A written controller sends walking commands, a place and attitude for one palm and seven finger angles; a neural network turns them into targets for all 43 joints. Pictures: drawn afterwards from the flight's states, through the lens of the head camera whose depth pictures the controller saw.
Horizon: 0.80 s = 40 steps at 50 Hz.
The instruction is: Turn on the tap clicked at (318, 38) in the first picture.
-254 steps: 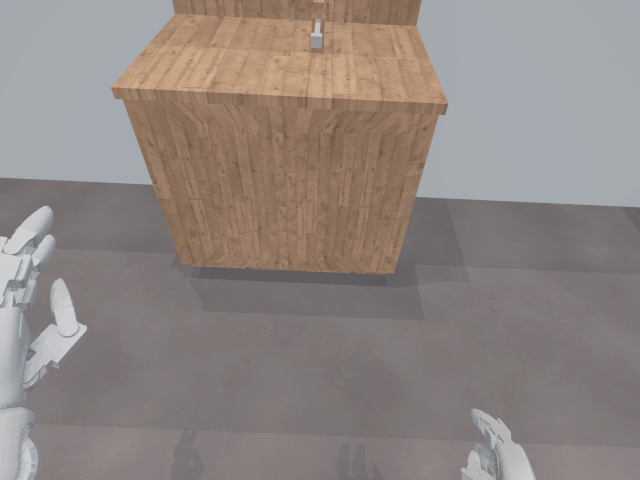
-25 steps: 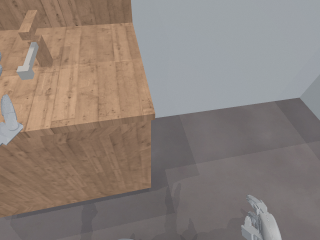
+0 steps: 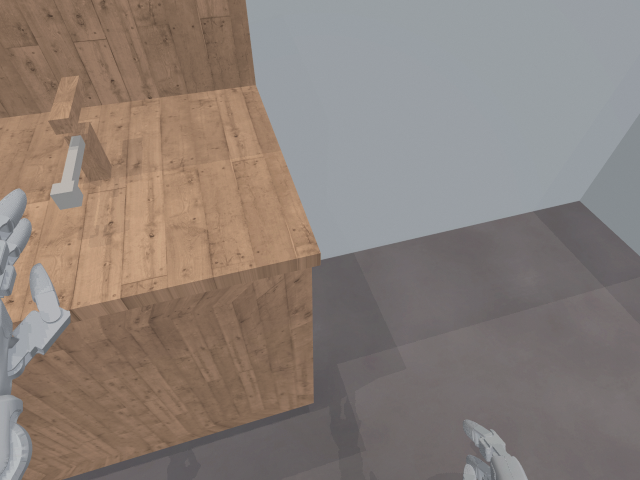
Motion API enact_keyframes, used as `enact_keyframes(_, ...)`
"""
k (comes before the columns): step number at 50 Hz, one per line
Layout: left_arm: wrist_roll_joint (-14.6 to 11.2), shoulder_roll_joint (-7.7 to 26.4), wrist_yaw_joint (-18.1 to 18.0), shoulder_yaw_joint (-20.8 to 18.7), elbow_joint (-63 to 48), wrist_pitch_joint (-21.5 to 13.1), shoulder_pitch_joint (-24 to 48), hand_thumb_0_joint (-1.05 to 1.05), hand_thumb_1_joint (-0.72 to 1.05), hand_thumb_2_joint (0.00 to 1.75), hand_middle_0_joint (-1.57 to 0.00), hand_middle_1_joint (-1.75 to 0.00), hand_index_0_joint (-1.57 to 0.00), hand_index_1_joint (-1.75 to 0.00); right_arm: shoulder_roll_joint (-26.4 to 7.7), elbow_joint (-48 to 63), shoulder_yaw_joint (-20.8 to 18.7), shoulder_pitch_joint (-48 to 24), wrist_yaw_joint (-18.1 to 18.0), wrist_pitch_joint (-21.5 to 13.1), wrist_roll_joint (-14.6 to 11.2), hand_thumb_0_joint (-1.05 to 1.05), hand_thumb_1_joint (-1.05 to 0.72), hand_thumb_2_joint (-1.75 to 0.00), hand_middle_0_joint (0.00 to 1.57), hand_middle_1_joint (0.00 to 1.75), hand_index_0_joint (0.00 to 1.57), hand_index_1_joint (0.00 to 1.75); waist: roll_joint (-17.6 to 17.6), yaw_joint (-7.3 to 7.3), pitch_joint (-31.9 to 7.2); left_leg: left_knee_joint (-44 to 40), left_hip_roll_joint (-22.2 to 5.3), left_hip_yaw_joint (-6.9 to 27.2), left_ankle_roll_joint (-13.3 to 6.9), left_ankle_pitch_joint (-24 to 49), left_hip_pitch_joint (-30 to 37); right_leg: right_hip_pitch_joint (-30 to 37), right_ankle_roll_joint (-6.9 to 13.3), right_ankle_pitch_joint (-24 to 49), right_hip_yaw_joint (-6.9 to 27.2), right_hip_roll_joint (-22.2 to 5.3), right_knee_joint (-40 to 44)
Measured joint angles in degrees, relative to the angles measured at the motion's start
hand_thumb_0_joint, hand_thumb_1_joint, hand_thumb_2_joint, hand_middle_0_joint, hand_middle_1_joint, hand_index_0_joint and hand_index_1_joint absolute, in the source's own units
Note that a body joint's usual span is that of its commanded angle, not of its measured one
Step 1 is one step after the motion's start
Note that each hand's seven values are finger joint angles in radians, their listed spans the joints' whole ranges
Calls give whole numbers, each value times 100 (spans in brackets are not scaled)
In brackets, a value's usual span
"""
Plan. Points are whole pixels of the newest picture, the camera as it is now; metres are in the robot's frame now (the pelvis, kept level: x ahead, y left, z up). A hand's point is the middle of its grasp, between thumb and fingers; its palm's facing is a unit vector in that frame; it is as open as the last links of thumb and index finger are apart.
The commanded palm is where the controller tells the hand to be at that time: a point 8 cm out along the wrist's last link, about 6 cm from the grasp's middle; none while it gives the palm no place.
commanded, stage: come to a stop and stand still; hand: left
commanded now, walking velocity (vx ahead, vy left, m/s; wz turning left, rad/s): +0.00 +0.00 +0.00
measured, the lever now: (67, 195) +0.44 +0.39 +0.11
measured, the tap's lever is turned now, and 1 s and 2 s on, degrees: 0 0 0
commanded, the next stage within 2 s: look again from close up in 0.38 s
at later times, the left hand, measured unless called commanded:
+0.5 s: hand (97, 300) +0.24 +0.24 +0.16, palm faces +0.44 -0.83 -0.35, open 7.4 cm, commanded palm +0.18 +0.27 +0.18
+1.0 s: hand (88, 316) +0.22 +0.24 +0.16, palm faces +0.44 -0.83 -0.34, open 7.4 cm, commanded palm +0.17 +0.27 +0.18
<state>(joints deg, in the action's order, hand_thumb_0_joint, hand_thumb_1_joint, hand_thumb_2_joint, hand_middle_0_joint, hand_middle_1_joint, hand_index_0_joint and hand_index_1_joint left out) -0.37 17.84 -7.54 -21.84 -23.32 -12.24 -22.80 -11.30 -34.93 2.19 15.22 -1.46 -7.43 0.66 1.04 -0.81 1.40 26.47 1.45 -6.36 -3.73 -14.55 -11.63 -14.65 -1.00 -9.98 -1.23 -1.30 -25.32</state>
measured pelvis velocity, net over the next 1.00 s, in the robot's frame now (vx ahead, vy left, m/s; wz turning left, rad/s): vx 0.02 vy -0.01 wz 0.03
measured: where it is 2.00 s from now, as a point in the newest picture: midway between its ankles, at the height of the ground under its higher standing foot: outside the picture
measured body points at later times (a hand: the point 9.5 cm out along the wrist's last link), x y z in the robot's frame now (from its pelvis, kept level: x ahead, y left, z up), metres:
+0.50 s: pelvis +0.03 -0.01 +0.00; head +0.04 -0.01 +0.45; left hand +0.21 +0.28 +0.18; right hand +0.22 -0.23 -0.07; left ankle +0.00 +0.07 -0.74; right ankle +0.04 -0.13 -0.74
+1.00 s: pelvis +0.02 -0.01 +0.00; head +0.01 -0.01 +0.45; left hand +0.20 +0.28 +0.18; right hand +0.20 -0.25 -0.07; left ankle +0.00 +0.07 -0.74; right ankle +0.04 -0.13 -0.74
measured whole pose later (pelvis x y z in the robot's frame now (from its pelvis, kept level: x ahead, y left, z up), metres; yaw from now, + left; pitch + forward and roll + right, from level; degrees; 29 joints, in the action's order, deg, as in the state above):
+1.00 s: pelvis +0.02 -0.01 +0.00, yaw +2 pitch +0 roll -1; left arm -2.3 18.1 -8.5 -18.6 -25.2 -8.2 -26.3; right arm -12.8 -32.7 0.5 13.0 -3.6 -3.2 1.1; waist 1.1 0.3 -1.7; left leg 27.8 0.1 -3.7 -2.7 -16.3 -11.7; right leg -12.6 0.2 -11.1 -3.8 0.0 -23.6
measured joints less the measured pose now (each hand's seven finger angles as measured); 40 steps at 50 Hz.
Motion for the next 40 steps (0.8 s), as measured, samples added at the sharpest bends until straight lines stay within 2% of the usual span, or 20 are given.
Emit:
enact_keyframes(6, -13, -86, 26, 212, 66, 130, 29, 1, 89, 89, -21, -30, -21, -30, -83, 99, -103, -291, -62, 72, 14, 1, -90, -90, 20, 30, 20, 30, -27, 12, -27, 6, -46, 49, 36, -85, 43, 83, 31, -69, -49, 46, 59)
enact_keyframes(14, -124, 81, 4, 169, -324, 180, -149, 2, 89, 89, -21, -30, -21, -30, -90, 344, -132, -543, -104, 150, 16, 1, -90, -90, 20, 30, 20, 30, -79, 61, -32, 37, -124, 120, 107, -172, 47, 148, 85, -124, -119, 122, 130)
enact_keyframes(26, -176, 3, -50, 257, -258, 391, -171, 2, 89, 89, -21, -30, -21, -30, -21, 285, -49, -421, -167, 323, 21, 1, -90, -90, 20, 30, 20, 30, -50, -10, -92, -58, -164, 195, 151, -157, 104, 255, 127, -105, -192, 168, 286)
enact_keyframes(40, -215, 109, -59, 231, -323, 436, -336, 2, 89, 89, -21, -30, -21, -30, -29, 214, -73, -292, -199, 420, 18, 1, -90, -90, 20, 30, 20, 30, -12, 97, -180, -115, -171, 210, 164, -96, 143, 313, 141, -33, -206, 178, 374)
